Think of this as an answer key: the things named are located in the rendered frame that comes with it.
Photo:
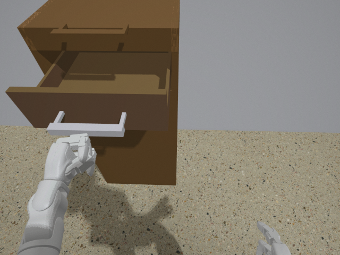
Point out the robot left hand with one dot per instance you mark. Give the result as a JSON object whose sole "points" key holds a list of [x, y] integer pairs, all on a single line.
{"points": [[63, 164]]}

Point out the robot right hand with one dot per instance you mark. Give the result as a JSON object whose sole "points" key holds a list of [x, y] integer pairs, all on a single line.
{"points": [[273, 238]]}

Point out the drawer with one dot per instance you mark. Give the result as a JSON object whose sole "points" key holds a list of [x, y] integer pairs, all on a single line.
{"points": [[97, 86]]}

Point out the handle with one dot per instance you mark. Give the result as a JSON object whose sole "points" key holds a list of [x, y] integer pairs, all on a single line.
{"points": [[93, 130], [89, 35]]}

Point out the robot left forearm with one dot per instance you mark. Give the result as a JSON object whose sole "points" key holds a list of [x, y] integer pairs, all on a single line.
{"points": [[44, 230]]}

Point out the cabinet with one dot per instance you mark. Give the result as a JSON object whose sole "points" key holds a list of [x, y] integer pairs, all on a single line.
{"points": [[141, 156]]}

